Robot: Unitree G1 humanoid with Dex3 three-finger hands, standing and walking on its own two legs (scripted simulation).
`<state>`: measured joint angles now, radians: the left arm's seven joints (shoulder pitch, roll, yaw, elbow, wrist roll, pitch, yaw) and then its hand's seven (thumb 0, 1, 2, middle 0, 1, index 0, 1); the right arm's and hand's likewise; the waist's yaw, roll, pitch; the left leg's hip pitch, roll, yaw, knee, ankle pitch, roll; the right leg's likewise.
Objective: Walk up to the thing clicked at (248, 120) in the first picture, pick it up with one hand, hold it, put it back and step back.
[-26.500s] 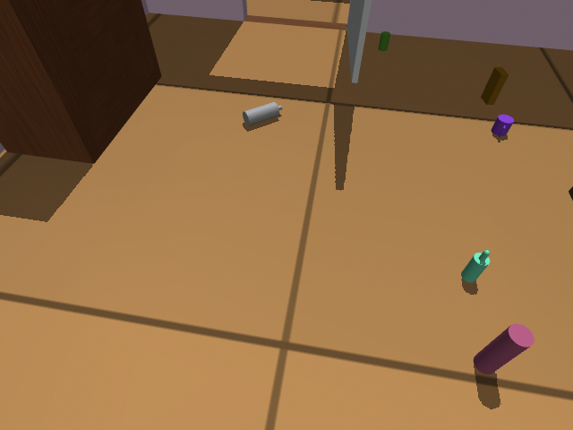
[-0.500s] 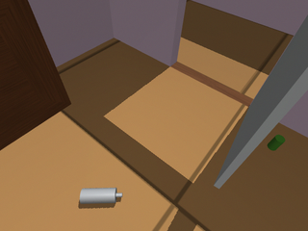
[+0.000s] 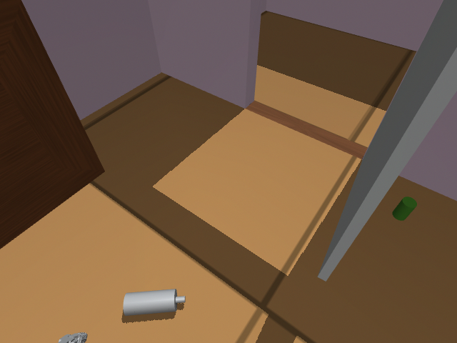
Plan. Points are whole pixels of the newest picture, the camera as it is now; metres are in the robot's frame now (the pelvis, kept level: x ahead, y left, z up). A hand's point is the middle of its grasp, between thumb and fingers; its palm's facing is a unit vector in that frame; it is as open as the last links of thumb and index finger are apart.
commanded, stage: stand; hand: left
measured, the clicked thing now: (155, 301) +0.42 +0.30 -0.74
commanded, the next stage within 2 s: none
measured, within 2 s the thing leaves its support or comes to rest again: neither
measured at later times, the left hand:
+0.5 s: hand out of the picture +0.04 +0.26 -0.16, palm faces -0.02 -0.95 -0.33, open 7.4 cm
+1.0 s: hand out of the picture +0.07 +0.26 -0.15, palm faces -0.03 -0.94 -0.34, open 7.4 cm
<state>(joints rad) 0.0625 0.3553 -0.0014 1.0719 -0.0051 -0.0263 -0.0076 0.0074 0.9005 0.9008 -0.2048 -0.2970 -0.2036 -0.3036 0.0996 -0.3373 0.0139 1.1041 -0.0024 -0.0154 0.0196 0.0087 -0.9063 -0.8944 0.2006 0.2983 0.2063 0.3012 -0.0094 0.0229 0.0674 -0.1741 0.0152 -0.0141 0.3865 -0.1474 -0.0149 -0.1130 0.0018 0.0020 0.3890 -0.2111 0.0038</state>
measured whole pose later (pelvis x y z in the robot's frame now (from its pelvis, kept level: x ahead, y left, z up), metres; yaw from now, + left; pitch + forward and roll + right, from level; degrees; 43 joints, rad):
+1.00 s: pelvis +0.00 +0.01 +0.00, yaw +0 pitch -2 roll +0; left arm 0.14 0.35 -0.01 1.13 0.00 -0.02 -0.01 0.01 0.90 0.90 -0.20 -0.30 -0.20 -0.30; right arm 0.10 -0.35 0.01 1.16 0.00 -0.01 0.01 0.01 -0.91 -0.89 0.20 0.30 0.21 0.30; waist 0.00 0.01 0.05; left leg -0.18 0.00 -0.01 0.34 -0.12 0.00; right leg -0.11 -0.01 0.00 0.34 -0.19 0.01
